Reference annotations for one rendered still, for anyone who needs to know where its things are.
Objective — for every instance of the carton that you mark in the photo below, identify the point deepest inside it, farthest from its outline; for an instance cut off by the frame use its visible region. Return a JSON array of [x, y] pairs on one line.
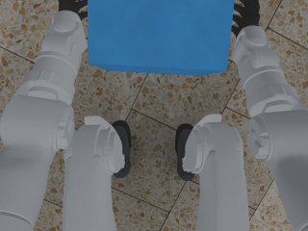
[[180, 37]]

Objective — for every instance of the robot right upper arm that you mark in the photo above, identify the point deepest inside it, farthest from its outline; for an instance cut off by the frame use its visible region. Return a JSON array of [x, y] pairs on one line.
[[280, 139]]

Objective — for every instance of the right robot hand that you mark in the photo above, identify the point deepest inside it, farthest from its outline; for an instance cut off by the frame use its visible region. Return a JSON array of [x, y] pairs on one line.
[[249, 15]]

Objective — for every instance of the left robot hand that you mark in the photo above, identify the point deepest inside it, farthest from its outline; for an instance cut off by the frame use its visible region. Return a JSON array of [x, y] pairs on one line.
[[73, 6]]

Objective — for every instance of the robot right forearm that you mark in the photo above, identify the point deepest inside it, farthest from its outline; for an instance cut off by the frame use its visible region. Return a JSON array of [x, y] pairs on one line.
[[264, 82]]

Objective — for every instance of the robot right thigh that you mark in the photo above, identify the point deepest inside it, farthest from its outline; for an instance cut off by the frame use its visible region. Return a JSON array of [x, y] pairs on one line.
[[223, 204]]

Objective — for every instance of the robot left upper arm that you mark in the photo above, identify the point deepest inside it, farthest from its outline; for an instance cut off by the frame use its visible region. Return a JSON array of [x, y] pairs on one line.
[[33, 130]]

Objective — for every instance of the robot left foot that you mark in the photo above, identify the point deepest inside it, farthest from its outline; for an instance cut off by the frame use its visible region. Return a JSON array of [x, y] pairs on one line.
[[124, 133]]

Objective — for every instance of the robot left forearm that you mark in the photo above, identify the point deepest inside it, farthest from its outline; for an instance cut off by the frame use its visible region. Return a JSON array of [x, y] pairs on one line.
[[57, 63]]

